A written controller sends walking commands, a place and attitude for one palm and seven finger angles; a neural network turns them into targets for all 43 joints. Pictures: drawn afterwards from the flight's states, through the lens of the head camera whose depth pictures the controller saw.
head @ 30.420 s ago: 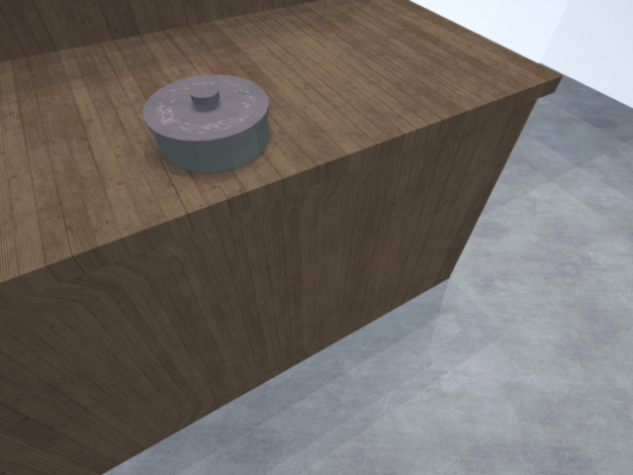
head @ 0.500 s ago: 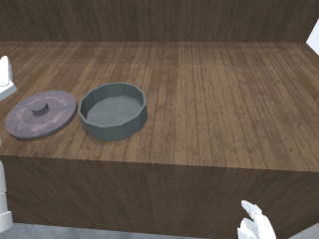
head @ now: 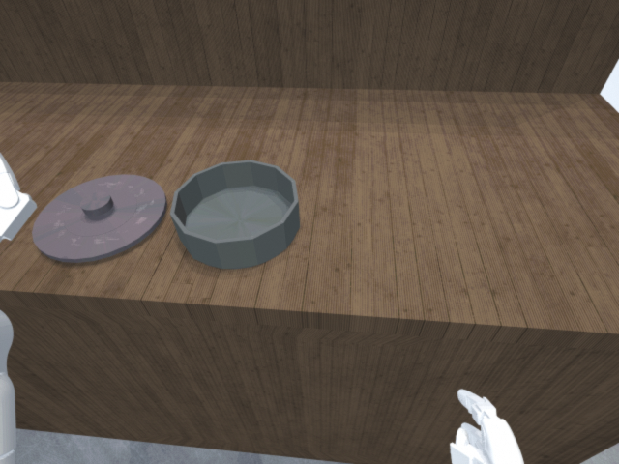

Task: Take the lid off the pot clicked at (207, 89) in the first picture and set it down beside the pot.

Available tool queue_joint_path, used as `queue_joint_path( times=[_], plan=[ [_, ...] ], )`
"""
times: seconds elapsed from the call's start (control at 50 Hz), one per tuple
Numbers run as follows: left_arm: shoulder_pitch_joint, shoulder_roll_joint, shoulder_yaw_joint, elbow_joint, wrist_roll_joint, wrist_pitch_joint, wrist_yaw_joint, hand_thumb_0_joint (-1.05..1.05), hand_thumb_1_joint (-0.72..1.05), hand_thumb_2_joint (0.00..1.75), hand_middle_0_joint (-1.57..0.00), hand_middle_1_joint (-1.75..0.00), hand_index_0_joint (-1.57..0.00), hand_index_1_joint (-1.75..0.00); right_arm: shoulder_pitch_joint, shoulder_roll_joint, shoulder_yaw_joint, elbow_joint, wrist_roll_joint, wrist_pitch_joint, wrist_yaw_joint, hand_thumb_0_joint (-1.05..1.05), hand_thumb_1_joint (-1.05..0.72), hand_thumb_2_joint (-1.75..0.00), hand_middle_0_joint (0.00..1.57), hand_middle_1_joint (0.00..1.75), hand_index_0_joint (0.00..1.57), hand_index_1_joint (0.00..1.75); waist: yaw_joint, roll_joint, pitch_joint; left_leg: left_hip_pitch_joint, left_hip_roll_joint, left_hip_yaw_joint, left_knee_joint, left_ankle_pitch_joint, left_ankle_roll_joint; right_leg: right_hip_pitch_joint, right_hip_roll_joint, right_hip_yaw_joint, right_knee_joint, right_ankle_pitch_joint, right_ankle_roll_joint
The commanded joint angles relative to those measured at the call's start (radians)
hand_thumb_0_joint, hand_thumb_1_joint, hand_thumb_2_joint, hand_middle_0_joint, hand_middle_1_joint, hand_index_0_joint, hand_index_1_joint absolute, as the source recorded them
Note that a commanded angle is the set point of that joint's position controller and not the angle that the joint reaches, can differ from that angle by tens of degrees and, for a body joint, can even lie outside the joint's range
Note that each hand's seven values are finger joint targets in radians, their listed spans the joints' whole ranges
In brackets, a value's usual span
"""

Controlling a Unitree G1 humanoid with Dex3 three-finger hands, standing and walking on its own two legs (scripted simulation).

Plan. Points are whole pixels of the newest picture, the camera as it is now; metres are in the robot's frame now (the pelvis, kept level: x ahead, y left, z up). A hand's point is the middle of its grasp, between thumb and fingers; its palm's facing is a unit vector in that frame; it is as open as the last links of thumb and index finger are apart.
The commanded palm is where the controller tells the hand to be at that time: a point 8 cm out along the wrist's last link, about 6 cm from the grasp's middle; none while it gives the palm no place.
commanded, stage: draw the hand back to the body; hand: left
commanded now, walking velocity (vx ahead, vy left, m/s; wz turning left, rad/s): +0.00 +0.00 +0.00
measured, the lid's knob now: (97, 203) +0.44 +0.40 +0.09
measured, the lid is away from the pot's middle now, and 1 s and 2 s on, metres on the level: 0.23 0.23 0.23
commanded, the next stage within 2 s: step back with the hand held close in 0.48 s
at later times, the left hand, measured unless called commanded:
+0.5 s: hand out of the picture +0.18 +0.25 +0.28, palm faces +0.50 -0.82 -0.28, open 7.4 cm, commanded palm +0.12 +0.30 +0.28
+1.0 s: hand (9, 292) +0.17 +0.25 +0.25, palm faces +0.38 -0.78 -0.50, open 7.4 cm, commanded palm +0.10 +0.32 +0.28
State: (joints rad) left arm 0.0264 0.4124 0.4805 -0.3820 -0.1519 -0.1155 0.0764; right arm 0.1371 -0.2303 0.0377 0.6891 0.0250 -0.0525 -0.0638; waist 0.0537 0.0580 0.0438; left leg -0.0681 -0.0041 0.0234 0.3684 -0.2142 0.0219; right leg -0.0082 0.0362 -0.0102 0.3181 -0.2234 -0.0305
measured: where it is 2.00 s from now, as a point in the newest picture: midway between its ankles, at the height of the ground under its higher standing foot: outside the picture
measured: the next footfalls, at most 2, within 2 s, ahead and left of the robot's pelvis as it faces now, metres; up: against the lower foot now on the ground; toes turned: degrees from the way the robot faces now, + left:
right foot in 1.70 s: -0.15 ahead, -0.10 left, +0.00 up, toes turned -2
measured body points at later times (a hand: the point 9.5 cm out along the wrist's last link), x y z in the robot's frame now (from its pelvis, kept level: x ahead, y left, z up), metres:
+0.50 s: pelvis +0.00 +0.02 +0.00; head -0.03 +0.01 +0.45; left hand +0.15 +0.30 +0.29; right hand +0.21 -0.18 -0.08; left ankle +0.00 +0.11 -0.75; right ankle -0.03 -0.10 -0.75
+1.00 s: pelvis -0.03 +0.04 -0.01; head +0.01 +0.07 +0.43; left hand +0.15 +0.30 +0.27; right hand +0.14 -0.20 -0.08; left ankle +0.00 +0.11 -0.75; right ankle -0.03 -0.10 -0.74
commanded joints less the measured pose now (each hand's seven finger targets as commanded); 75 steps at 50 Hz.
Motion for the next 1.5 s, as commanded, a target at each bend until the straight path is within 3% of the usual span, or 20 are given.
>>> queue_joint_path(
  times=[0.0,0.28,0.56,0.58,0.62,0.68,0.8,0.88,0.96,1.02,1.08,1.14,1.22,1.26,1.3,1.32,1.36,1.4,1.44,1.48],
  plan=[
    [-0.139,0.234,0.084,-0.215,-0.007,-0.055,0.007,0.0,0.9,0.9,-0.2,-0.3,-0.2,-0.3,-0.165,-0.099,-0.039,-0.167,-0.002,-0.053,-0.009,0.0,-0.9,-0.9,0.2,0.3,0.2,0.3,0.006,-0.004,-0.14,0.088,0.017,-0.022,-0.021,0.215,0.028,-0.064,-0.027,-0.001,-0.044,0.229,-0.001],
    [0.092,0.183,0.062,-0.431,0.002,-0.068,0.008,0.0,0.9,0.9,-0.2,-0.3,-0.2,-0.3,-0.168,-0.086,-0.037,-0.186,-0.013,-0.062,0.002,0.0,-0.9,-0.9,0.2,0.3,0.2,0.3,0.012,0.045,-0.112,0.073,0.025,-0.045,-0.022,0.184,0.014,-0.078,-0.022,-0.003,-0.042,0.176,-0.011],
    [0.091,0.175,0.056,-0.448,0.009,-0.055,0.016,0.0,0.9,0.9,-0.2,-0.3,-0.2,-0.3,-0.169,-0.075,-0.029,-0.188,-0.017,-0.055,-0.003,0.0,-0.9,-0.9,0.2,0.3,0.2,0.3,0.008,0.01,-0.103,0.063,0.026,-0.059,-0.03,0.144,0.015,-0.077,-0.021,-0.001,-0.051,0.131,-0.014],
    [-0.104,0.368,0.206,-0.549,0.034,-0.116,0.038,0.0,0.9,0.9,-0.2,-0.3,-0.2,-0.3,-0.161,-0.122,-0.035,-0.238,-0.003,-0.042,0.004,0.0,-0.9,-0.9,0.2,0.3,0.2,0.3,-0.012,-0.009,-0.013,-0.058,0.048,-0.1,0.004,0.048,0.036,-0.163,-0.074,0.115,-0.082,0.17,-0.007],
    [0.047,0.241,0.127,-0.387,0.046,-0.129,0.038,0.0,0.9,0.9,-0.2,-0.3,-0.2,-0.3,-0.124,-0.098,-0.048,-0.219,-0.004,-0.035,0.012,0.0,-0.9,-0.9,0.2,0.3,0.2,0.3,-0.026,-0.142,-0.024,-0.071,0.042,-0.116,0.078,0.046,0.038,-0.188,-0.128,0.157,-0.089,0.175,-0.016],
    [0.142,0.219,0.11,-0.404,0.053,-0.146,0.031,0.0,0.9,0.9,-0.2,-0.3,-0.2,-0.3,-0.096,-0.108,-0.062,-0.227,0.001,-0.022,0.026,0.0,-0.9,-0.9,0.2,0.3,0.2,0.3,-0.036,-0.032,-0.124,-0.059,0.07,-0.113,0.106,0.168,0.04,-0.152,-0.159,0.134,-0.018,0.316,-0.019],
    [0.317,0.25,0.165,-0.567,0.045,-0.147,0.034,0.0,0.9,0.9,-0.2,-0.3,-0.2,-0.3,-0.069,-0.114,-0.08,-0.293,0.014,0.018,0.025,0.0,-0.9,-0.9,0.2,0.3,0.2,0.3,-0.032,-0.007,-0.246,-0.089,0.147,-0.166,0.086,0.455,0.048,-0.112,-0.107,0.059,0.124,0.364,0.018],
    [0.411,0.279,0.22,-0.655,0.034,-0.158,0.046,0.0,0.9,0.9,-0.2,-0.3,-0.2,-0.3,-0.051,-0.112,-0.086,-0.313,0.013,0.013,0.022,0.0,-0.9,-0.9,0.2,0.3,0.2,0.3,-0.033,0.049,-0.276,-0.115,0.188,-0.201,0.063,0.51,0.053,-0.156,-0.075,0.033,0.207,0.167,0.029],
    [0.382,0.289,0.24,-0.7,0.03,-0.167,0.063,0.0,0.9,0.9,-0.2,-0.3,-0.2,-0.3,-0.019,-0.114,-0.09,-0.304,0.001,-0.024,0.019,0.0,-0.9,-0.9,0.2,0.3,0.2,0.3,-0.043,0.17,-0.246,-0.16,0.232,-0.233,0.011,0.397,0.065,-0.233,-0.052,0.024,0.295,-0.124,0.028],
    [0.348,0.283,0.243,-0.638,0.033,-0.163,0.072,0.0,0.9,0.9,-0.2,-0.3,-0.2,-0.3,0.005,-0.116,-0.092,-0.286,0.001,-0.04,0.013,0.0,-0.9,-0.9,0.2,0.3,0.2,0.3,-0.051,0.106,-0.209,-0.208,0.232,-0.232,0.054,0.348,0.061,-0.214,-0.06,0.029,0.234,-0.073,0.027],
    [0.312,0.27,0.238,-0.563,0.04,-0.159,0.07,0.0,0.9,0.9,-0.2,-0.3,-0.2,-0.3,0.002,-0.116,-0.098,-0.275,0.009,-0.039,0.012,0.0,-0.9,-0.9,0.2,0.3,0.2,0.3,-0.062,0.008,-0.205,-0.271,0.181,-0.207,0.099,0.099,0.036,-0.185,-0.091,0.05,0.177,0.047,0.007],
    [0.308,0.277,0.235,-0.541,0.04,-0.16,0.075,0.0,0.9,0.9,-0.2,-0.3,-0.2,-0.3,0.009,-0.104,-0.099,-0.276,0.018,-0.033,0.007,0.0,-0.9,-0.9,0.2,0.3,0.2,0.3,-0.075,-0.09,-0.187,-0.281,0.11,-0.169,0.216,-0.148,0.016,-0.274,-0.184,0.135,0.084,0.058,-0.029],
    [0.288,0.27,0.198,-0.539,0.045,-0.154,0.089,0.0,0.9,0.9,-0.2,-0.3,-0.2,-0.3,0.016,-0.089,-0.094,-0.254,0.018,-0.019,0.004,0.0,-0.9,-0.9,0.2,0.3,0.2,0.3,-0.094,-0.145,-0.141,-0.205,0.051,-0.104,0.442,-0.147,-0.004,-0.445,-0.317,0.207,-0.014,0.03,-0.077],
    [0.282,0.275,0.197,-0.549,0.046,-0.148,0.093,0.0,0.9,0.9,-0.2,-0.3,-0.2,-0.3,0.0,-0.083,-0.087,-0.263,0.017,-0.019,0.002,0.0,-0.9,-0.9,0.2,0.3,0.2,0.3,-0.095,-0.13,-0.131,-0.22,0.066,-0.112,0.37,-0.107,0.001,-0.421,-0.289,0.17,0.031,0.1,-0.067],
    [0.268,0.265,0.187,-0.571,0.045,-0.162,0.092,0.0,0.9,0.9,-0.2,-0.3,-0.2,-0.3,-0.016,-0.104,-0.086,-0.277,0.021,-0.023,-0.005,0.0,-0.9,-0.9,0.2,0.3,0.2,0.3,-0.09,-0.047,-0.085,-0.27,0.118,-0.18,0.199,-0.134,0.022,-0.417,-0.191,0.092,0.104,0.029,-0.029],
    [0.258,0.263,0.187,-0.592,0.043,-0.173,0.094,0.0,0.9,0.9,-0.2,-0.3,-0.2,-0.3,-0.027,-0.112,-0.083,-0.291,0.023,-0.03,-0.009,0.0,-0.9,-0.9,0.2,0.3,0.2,0.3,-0.085,0.045,-0.062,-0.316,0.158,-0.225,0.087,-0.215,0.033,-0.404,-0.119,0.043,0.157,-0.065,-0.008],
    [0.207,0.26,0.197,-0.638,0.044,-0.191,0.096,0.0,0.9,0.9,-0.2,-0.3,-0.2,-0.3,-0.046,-0.122,-0.077,-0.306,0.003,-0.056,-0.017,0.0,-0.9,-0.9,0.2,0.3,0.2,0.3,-0.081,0.285,-0.066,-0.453,0.293,-0.443,-0.224,-0.418,0.084,-0.33,0.023,0.007,0.495,-0.234,0.028],
    [0.169,0.258,0.203,-0.627,0.044,-0.191,0.101,0.0,0.9,0.9,-0.2,-0.3,-0.2,-0.3,0.007,-0.091,-0.093,-0.27,-0.018,-0.088,-0.007,0.0,-0.9,-0.9,0.2,0.3,0.2,0.3,-0.089,0.179,-0.107,-0.387,0.319,-0.45,-0.203,-0.258,0.116,-0.409,0.03,0.082,0.737,-0.306,0.026],
    [0.231,0.259,0.218,-0.583,0.039,-0.174,0.103,0.0,0.9,0.9,-0.2,-0.3,-0.2,-0.3,0.01,-0.089,-0.112,-0.254,-0.011,-0.097,0.007,0.0,-0.9,-0.9,0.2,0.3,0.2,0.3,-0.078,0.09,-0.181,-0.245,0.283,-0.343,-0.125,-0.095,0.116,-0.438,0.014,0.069,0.669,-0.298,0.034],
    [0.284,0.246,0.21,-0.608,0.035,-0.166,0.1,0.0,0.9,0.9,-0.2,-0.3,-0.2,-0.3,0.004,-0.087,-0.112,-0.258,-0.009,-0.1,0.014,0.0,-0.9,-0.9,0.2,0.3,0.2,0.3,-0.073,0.122,-0.233,-0.163,0.261,-0.299,-0.12,-0.028,0.102,-0.413,0.015,0.03,0.541,-0.299,0.036]
  ],
)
